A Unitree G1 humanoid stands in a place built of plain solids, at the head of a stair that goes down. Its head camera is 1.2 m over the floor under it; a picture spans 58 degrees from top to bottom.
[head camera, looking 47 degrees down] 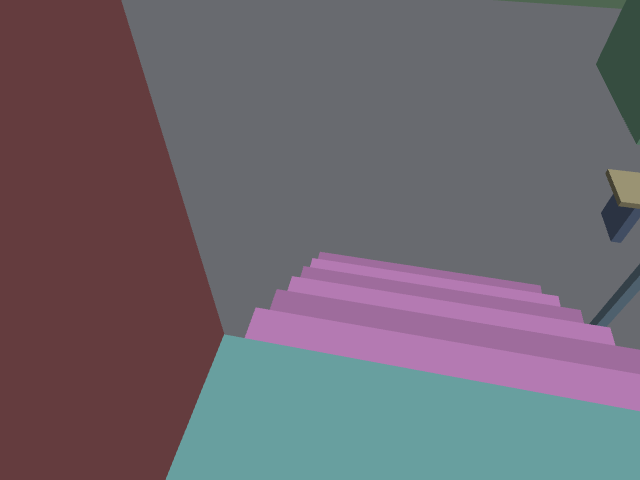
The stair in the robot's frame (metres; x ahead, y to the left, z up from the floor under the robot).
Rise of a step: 0.21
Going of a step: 0.25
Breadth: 1.60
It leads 12 degrees to the right of straight ahead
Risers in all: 7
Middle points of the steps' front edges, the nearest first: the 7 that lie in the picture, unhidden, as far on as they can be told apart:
0.56 -0.48 0.00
0.80 -0.53 -0.21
1.04 -0.58 -0.42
1.29 -0.63 -0.63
1.53 -0.68 -0.84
1.78 -0.73 -1.05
2.02 -0.78 -1.26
